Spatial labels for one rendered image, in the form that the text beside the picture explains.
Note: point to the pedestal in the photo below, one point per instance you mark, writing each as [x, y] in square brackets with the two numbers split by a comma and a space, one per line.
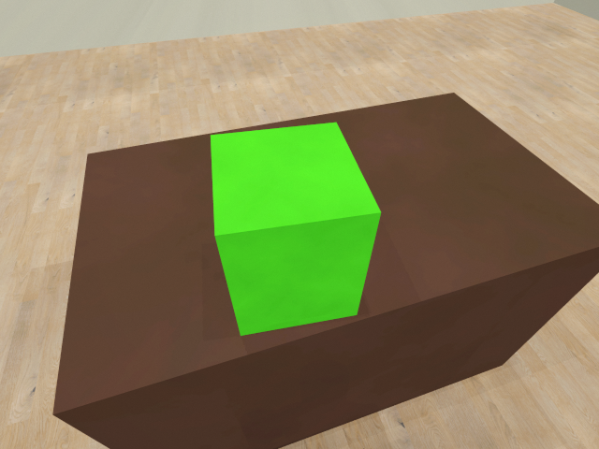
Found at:
[479, 244]

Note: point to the carton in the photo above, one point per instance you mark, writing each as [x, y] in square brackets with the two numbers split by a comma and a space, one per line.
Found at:
[294, 222]

